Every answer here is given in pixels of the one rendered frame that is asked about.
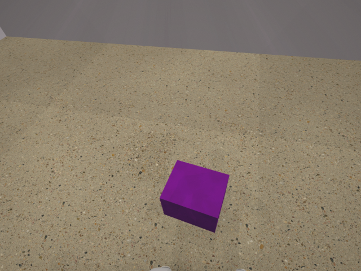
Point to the carton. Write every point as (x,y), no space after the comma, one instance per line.
(194,194)

